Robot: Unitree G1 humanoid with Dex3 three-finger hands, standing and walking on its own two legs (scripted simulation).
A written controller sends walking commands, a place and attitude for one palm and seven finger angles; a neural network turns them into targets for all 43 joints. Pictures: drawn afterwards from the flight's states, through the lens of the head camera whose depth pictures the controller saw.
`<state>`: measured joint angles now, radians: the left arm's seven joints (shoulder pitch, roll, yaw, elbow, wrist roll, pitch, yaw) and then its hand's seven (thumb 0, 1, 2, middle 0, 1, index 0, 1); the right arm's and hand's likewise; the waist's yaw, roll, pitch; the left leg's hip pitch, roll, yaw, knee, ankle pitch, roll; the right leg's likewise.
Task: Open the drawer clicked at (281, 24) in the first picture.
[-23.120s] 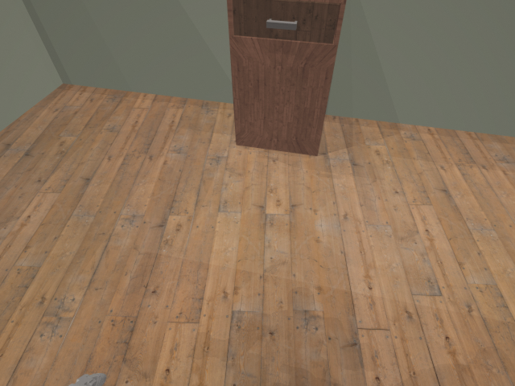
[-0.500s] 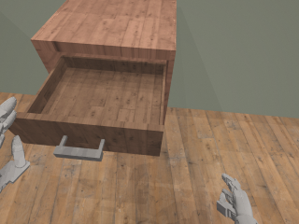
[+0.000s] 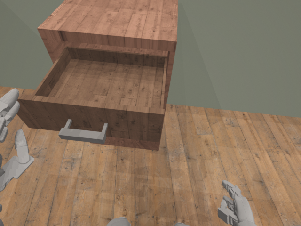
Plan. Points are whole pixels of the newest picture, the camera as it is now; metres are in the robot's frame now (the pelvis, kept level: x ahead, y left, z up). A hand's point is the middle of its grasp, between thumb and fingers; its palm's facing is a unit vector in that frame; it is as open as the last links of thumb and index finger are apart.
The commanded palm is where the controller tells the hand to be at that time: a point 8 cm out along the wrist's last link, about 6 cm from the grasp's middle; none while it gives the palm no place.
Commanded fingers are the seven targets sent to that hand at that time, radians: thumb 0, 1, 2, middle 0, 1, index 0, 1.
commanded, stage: step back with the hand held close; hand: left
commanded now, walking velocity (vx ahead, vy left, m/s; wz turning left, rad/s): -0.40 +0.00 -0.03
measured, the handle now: (85, 129) +0.38 +0.22 -0.01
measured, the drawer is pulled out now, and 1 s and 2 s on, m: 0.30 0.30 0.30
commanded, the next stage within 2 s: stop stepping back and stand still in 0.28 s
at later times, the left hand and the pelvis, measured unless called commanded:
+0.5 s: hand out of the picture +0.11 +0.16 +0.18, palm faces +0.22 -0.82 -0.53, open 7.4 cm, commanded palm +0.04 +0.22 +0.19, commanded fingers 0.00 0.90 0.90 -0.20 -0.30 -0.20 -0.30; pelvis -0.10 -0.05 +0.02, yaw -3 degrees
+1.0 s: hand out of the picture +0.02 +0.19 +0.18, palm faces +0.40 -0.82 -0.41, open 7.4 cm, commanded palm -0.04 +0.24 +0.19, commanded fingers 0.00 0.90 0.90 -0.20 -0.30 -0.20 -0.30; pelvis -0.17 -0.04 +0.01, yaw +0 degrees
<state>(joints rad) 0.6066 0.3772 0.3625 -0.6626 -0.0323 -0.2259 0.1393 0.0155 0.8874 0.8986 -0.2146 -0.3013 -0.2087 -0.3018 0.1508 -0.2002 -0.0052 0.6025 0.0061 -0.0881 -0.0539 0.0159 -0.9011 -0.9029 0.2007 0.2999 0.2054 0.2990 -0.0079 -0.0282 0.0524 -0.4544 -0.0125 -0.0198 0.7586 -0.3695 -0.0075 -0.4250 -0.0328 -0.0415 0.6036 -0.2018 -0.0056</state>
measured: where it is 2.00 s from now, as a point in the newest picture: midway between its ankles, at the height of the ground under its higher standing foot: outside the picture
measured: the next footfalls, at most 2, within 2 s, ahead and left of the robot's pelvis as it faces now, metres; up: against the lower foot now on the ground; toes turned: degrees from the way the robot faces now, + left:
right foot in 0.32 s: -0.08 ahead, -0.14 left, +0.00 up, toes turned -3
left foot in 0.64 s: -0.13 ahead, +0.08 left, +0.00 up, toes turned +2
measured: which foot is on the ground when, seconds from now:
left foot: down 0.00-0.36, up 0.38-0.62, down 0.64-1.00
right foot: down 0.00-0.06, up 0.08-0.30, down 0.32-1.00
